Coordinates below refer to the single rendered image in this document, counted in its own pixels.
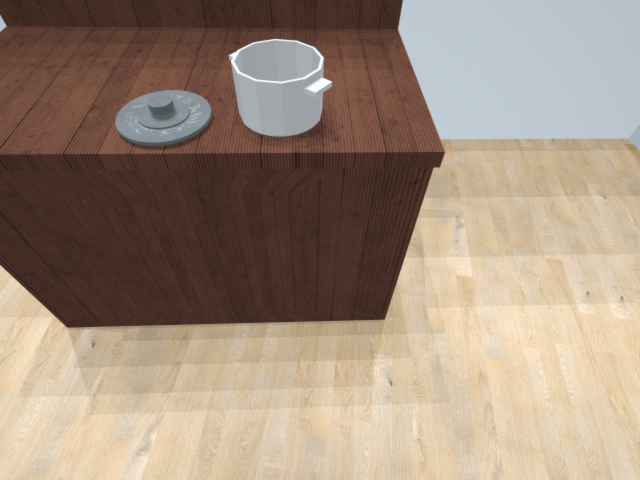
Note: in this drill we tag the knob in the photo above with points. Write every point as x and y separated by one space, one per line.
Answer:
160 104

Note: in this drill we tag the lid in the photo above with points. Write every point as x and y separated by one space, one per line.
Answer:
191 114

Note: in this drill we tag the table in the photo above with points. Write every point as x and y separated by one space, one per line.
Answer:
228 226

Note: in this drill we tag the pot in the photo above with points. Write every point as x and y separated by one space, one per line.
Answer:
279 86

